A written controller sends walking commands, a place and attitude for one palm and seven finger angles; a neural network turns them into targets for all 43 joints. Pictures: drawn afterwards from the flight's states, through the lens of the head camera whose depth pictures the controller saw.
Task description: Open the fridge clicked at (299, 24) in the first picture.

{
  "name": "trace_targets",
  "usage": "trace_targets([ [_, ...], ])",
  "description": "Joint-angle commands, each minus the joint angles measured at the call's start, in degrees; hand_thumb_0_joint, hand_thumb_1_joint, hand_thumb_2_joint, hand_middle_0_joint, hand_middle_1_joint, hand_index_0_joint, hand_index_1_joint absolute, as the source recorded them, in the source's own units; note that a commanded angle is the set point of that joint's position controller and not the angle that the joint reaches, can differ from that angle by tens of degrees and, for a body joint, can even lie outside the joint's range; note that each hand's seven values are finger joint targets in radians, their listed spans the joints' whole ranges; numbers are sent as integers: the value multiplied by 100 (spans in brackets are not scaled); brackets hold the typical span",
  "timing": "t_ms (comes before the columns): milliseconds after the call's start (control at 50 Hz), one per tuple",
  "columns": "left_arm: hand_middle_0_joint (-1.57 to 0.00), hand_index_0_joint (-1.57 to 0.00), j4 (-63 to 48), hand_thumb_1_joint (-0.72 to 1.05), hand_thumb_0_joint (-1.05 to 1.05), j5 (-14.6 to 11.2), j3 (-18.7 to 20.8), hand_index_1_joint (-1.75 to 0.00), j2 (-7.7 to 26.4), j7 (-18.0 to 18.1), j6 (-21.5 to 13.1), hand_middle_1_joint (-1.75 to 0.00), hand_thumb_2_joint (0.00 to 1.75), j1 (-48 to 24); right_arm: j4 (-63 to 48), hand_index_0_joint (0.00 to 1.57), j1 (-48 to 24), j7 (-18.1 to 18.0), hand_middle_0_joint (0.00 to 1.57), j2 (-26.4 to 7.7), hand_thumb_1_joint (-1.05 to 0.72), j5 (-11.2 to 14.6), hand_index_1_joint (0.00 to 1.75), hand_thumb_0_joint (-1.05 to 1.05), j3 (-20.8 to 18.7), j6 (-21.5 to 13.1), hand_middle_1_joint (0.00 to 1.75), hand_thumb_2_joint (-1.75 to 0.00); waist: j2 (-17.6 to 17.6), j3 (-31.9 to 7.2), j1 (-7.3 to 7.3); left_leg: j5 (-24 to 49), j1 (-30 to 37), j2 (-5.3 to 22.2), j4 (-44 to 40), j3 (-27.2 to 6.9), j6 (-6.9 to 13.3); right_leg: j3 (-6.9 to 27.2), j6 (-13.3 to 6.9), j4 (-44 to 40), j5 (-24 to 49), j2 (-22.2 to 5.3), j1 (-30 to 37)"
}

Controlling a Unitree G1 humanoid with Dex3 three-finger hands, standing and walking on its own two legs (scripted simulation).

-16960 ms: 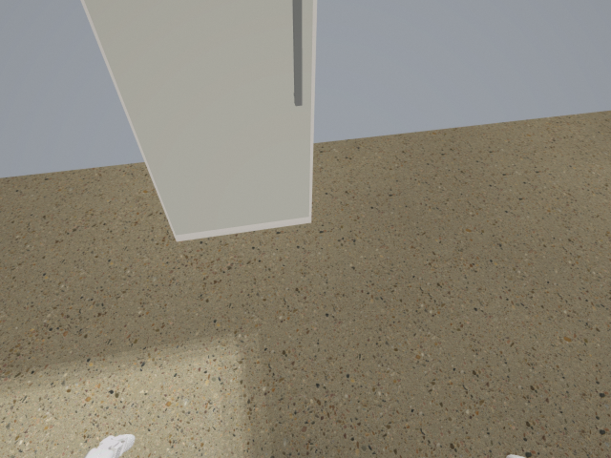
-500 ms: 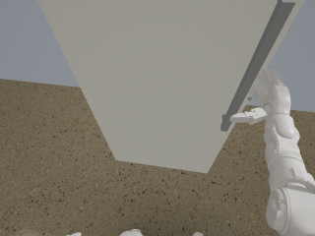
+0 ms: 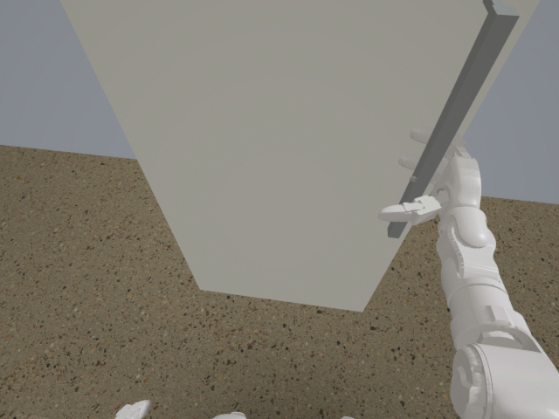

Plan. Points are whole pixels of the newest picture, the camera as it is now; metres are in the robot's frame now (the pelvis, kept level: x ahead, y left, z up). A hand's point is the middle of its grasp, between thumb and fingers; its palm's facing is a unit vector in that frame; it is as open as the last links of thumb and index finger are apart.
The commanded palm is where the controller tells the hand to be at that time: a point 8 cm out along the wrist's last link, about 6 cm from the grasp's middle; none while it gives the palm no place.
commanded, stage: slide the fingers in behind the handle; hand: right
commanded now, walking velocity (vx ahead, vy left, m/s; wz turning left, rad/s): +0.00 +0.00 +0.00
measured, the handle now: (428, 149) +0.49 -0.15 +0.12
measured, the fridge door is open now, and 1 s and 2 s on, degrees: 0 0 0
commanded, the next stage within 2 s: grip the handle and tug to test in 0.88 s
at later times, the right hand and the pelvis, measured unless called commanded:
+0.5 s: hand (411, 181) +0.44 -0.13 +0.10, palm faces +0.02 +1.00 +0.00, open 14.0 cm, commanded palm +0.42 -0.18 +0.11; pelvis +0.00 +0.01 +0.00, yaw +0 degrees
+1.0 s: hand (411, 178) +0.45 -0.13 +0.11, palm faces +0.01 +1.00 +0.01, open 14.0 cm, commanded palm +0.41 -0.17 +0.11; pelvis +0.00 +0.00 +0.00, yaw +0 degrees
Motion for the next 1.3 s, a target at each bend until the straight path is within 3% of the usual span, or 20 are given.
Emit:
trace_targets([
  [0, -20, -20, -549, 90, 0, 3, 342, -30, 855, 73, -194, -30, 90, 379, -1417, 30, -2397, -167, 30, -1229, 50, -19, 120, 0, -350, -524, 120, -30, 65, -2126, -18, 2044, 459, -254, -534, -142, 13, 362, -47, -447, 1569, 208, 1722],
  [120, -20, -20, -578, 90, 0, -19, 356, -30, 850, 87, -205, -30, 90, 352, -1626, 30, -2216, 6, 30, -1122, 50, 44, 120, 0, -201, -523, 120, -30, -11, -2182, 9, 2329, 762, -243, -595, -211, 15, 280, -78, -453, 1591, 247, 1673],
  [200, -20, -20, -525, 90, 0, -64, 349, -30, 836, 99, -198, -30, 90, 298, -1362, 30, -2331, 125, 30, -750, 50, 133, 120, 0, 133, -342, 120, -30, 107, -1697, 153, 1998, 488, -235, -766, -200, -16, 282, -95, -531, 1176, 253, 1540],
  [260, -20, -20, -504, 90, 0, -61, 362, -30, 852, 118, -202, -30, 90, 307, -1257, 30, -2369, 91, 30, -800, 50, 170, 120, 0, 52, -309, 120, -30, 238, -1641, 133, 1889, 501, -215, -796, -206, -21, 291, -104, -561, 1074, 262, 1463],
  [340, -20, -20, -477, 90, 0, -29, 351, -30, 843, 121, -214, -30, 90, 317, -1430, 30, -2504, -45, 30, -1167, 50, 145, 120, 0, -269, -470, 120, -30, 205, -1998, 44, 2080, 762, -177, -742, -299, -40, 276, -120, -519, 1205, 291, 1441],
  [420, -20, -20, -450, 90, 0, -22, 346, -30, 831, 102, -214, -30, 90, 339, -1220, 30, -2594, -22, 30, -979, 50, 10, 120, 0, -7, -548, 120, -30, 157, -1793, 149, 1930, 551, -182, -748, -284, -31, 282, -125, -498, 1086, 282, 1425],
  [460, -20, -20, -462, 90, 0, -37, 356, -30, 831, 98, -217, -30, 90, 300, -1224, 30, -2665, -15, 30, -937, 50, 3, 120, 0, 28, -574, 120, -30, -57, -1889, 123, 1831, 454, -191, -718, -257, -13, 302, -94, -509, 1050, 282, 1548],
  [520, -20, -20, -435, 90, 0, -27, 348, -30, 875, 118, -215, -30, 90, 358, -1081, 30, -2712, -13, 30, -1124, 50, 65, 120, 0, -149, -551, 120, -30, 140, -1969, 118, 1800, 569, -198, -727, -258, -12, 320, -103, -504, 1042, 279, 1467],
  [580, -20, -20, -406, 90, 0, -38, 341, -30, 857, 127, -226, -30, 90, 340, -1011, 30, -3002, -3, 30, -930, 50, 69, 120, 0, 21, -546, 120, -30, 69, -1873, 207, 1696, 324, -206, -730, -220, -20, 352, -91, -516, 983, 258, 1550],
  [620, -20, -20, -404, 90, 0, -9, 352, -30, 898, 131, -221, -30, 90, 409, -959, 30, -2863, -43, 30, -1232, 50, 74, 120, 0, -283, -581, 120, -30, 169, -2025, 103, 1781, 499, -213, -681, -226, -1, 362, -94, -495, 1104, 265, 1497],
  [680, -20, -20, -458, 90, 0, -15, 346, -30, 859, 109, -230, -30, 90, 368, -1068, 30, -2651, -31, 30, -1071, 50, 77, 120, 0, -199, -631, 120, -30, 17, -2182, 45, 2003, 568, -220, -626, -210, 2, 319, -74, -495, 1303, 266, 1601],
  [720, -20, -20, -461, 90, 0, -9, 357, -30, 877, 100, -220, -30, 90, 408, -1085, 30, -2602, -24, 30, -1064, 50, 79, 120, 0, -192, -646, 120, -30, 235, -2127, 90, 2051, 555, -239, -614, -193, 2, 336, -91, -466, 1374, 250, 1584],
  [800, -20, -20, -467, 90, 0, -14, 376, -30, 857, 74, -216, -30, 90, 379, -1387, 30, -2591, -50, 30, -934, 50, 40, 120, 0, -69, -660, 120, -30, -204, -2170, 40, 2018, 393, -254, -573, -149, 32, 359, -44, -488, 1500, 225, 1840],
  [960, -20, -20, -524, 90, 0, -19, 385, -30, 866, 63, -185, -30, 90, 364, -1413, 30, -2164, -138, 30, -864, 50, 44, 120, 0, -90, -468, 120, -30, 252, -1947, 25, 2083, 531, -257, -622, -118, 14, 347, -56, -570, 1508, 212, 1677],
  [1000, -20, -20, -539, 90, 0, -22, 388, -30, 842, 48, -203, -30, 90, 325, -1595, 31, -2289, -136, 31, -633, 41, 31, 121, 0, 114, -469, 121, -34, 11, -1947, 60, 1971, 360, -261, -628, -91, 19, 359, -38, -567, 1499, 197, 1849],
  [1060, -20, -20, -482, 90, 0, -21, 377, -30, 858, 58, -194, -30, 90, 347, -1485, 32, -2337, -177, 32, -732, 27, -1, 123, 0, 73, -483, 123, -40, -12, -1813, 81, 1849, 287, -263, -633, -93, 37, 401, -34, -572, 1430, 187, 1815],
  [1140, -20, -20, -486, 90, 0, -7, 392, -30, 859, 63, -217, -30, 90, 336, -1589, 35, -2308, -204, 35, -818, 8, -12, 126, 0, -17, -525, 126, -48, 11, -2087, 34, 1961, 405, -253, -599, -108, 37, 394, -32, -539, 1541, 199, 1903],
  [1200, -20, -20, -477, 90, 0, -15, 375, -30, 834, 52, -230, -30, 90, 283, -1583, 36, -2472, -173, 36, -533, -6, 3, 128, 0, 246, -500, 128, -54, -133, -1914, 118, 1859, 215, -260, -635, -89, 29, 395, -24, -539, 1460, 194, 1961],
  [1220, -20, -20, -456, 90, 0, -1, 396, -30, 857, 62, -226, -30, 90, 340, -1564, 36, -2401, -204, 36, -733, -11, 3, 129, 0, 55, -516, 129, -56, 6, -1986, 78, 1898, 329, -257, -620, -92, 45, 413, -32, -518, 1526, 194, 1926],
  [1280, -20, -20, -505, 90, 0, -18, 387, -30, 838, 47, -241, -30, 90, 258, -1641, 38, -2296, -182, 38, -535, -25, 25, 131, 0, 214, -511, 131, -62, -97, -2019, 69, 1945, 301, -263, -631, -98, 35, 386, -27, -527, 1536, 200, 1983],
])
